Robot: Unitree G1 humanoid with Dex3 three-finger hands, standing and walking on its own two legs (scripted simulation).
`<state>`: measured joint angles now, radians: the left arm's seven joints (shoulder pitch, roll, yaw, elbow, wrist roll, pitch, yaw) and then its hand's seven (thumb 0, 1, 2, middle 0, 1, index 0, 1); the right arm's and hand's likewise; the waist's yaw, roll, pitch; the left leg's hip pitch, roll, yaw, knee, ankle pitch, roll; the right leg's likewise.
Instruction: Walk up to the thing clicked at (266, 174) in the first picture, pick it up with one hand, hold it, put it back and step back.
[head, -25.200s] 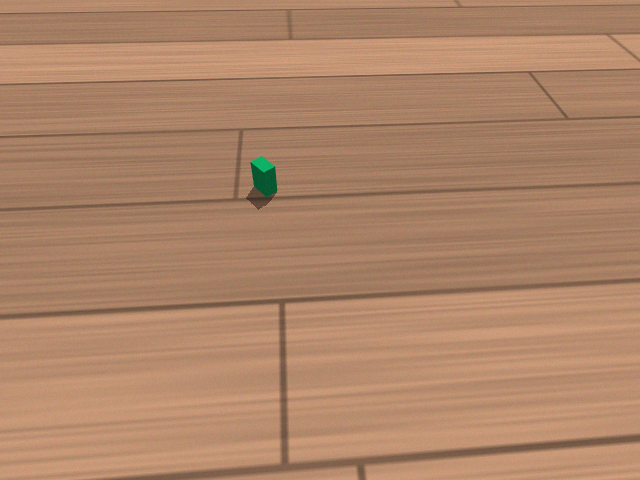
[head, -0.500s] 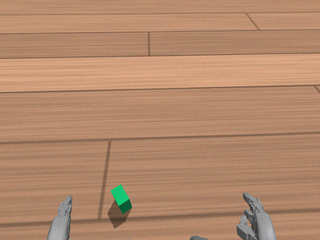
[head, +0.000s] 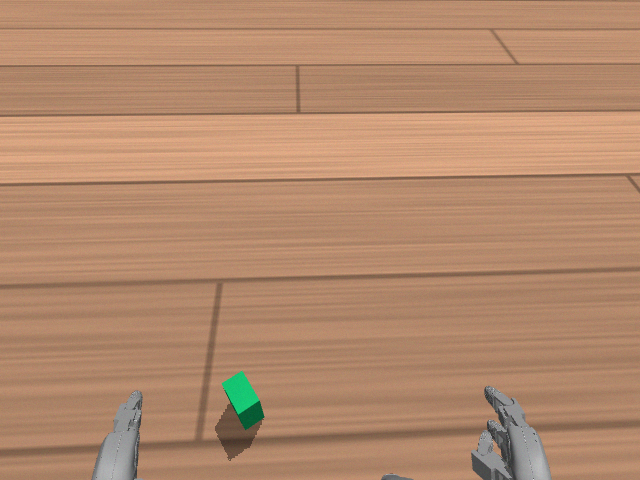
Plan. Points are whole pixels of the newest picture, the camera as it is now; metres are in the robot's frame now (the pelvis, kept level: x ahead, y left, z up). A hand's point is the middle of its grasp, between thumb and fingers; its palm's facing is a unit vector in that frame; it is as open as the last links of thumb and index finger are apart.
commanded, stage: stand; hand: left
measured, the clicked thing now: (243, 401) +0.44 +0.20 -0.65
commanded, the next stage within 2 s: none
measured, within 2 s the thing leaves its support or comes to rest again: neither
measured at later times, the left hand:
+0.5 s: hand out of the picture +0.14 +0.21 -0.10, palm faces -0.03 -0.94 -0.33, open 8.3 cm
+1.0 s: hand out of the picture +0.04 +0.25 -0.10, palm faces +0.01 -0.94 -0.35, open 7.4 cm
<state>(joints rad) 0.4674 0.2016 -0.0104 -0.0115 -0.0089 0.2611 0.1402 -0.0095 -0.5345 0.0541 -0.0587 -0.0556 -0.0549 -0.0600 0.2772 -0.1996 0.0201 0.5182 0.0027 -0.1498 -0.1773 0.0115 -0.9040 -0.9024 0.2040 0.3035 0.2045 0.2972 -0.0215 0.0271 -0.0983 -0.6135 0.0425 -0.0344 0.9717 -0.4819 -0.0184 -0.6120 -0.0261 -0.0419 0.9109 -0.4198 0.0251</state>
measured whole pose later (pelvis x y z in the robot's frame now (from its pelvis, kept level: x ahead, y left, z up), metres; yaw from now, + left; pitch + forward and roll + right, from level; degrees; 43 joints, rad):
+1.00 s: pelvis -0.02 +0.00 +0.05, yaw +1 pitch -4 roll +0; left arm 0.20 0.32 0.00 1.04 0.03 0.00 0.02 0.01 0.90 0.89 -0.20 -0.30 -0.20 -0.30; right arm 0.17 -0.29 -0.02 1.05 -0.03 0.01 0.00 0.01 -0.91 -0.90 0.20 0.30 0.20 0.30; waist 0.01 0.01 0.06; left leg -0.19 0.00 -0.01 0.50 -0.24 0.00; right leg -0.21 -0.07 -0.03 0.50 -0.21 0.04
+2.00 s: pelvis +0.01 -0.01 +0.06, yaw +0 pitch -3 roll +0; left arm 0.10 0.32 0.01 1.16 0.01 -0.01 0.01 0.01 0.90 0.89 -0.20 -0.30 -0.20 -0.30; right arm 0.11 -0.34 -0.02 1.15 -0.02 -0.01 0.00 0.00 -0.91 -0.90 0.20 0.30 0.20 0.30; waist 0.00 0.02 0.07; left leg -0.10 0.02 0.00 0.33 -0.19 -0.02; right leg -0.13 -0.04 -0.03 0.36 -0.17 0.02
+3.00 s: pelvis -0.07 +0.05 +0.05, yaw -1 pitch +0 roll -1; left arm 0.04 0.38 0.05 0.90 0.01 0.06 0.03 0.00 0.90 0.89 -0.20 -0.30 -0.20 -0.30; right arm 0.15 -0.35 -0.06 0.95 -0.04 0.03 -0.02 0.00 -0.90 -0.90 0.20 0.30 0.21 0.30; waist -0.03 -0.05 0.20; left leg -0.28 -0.04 0.03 0.56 -0.27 0.07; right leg -0.46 0.11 0.15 1.07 -0.46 -0.01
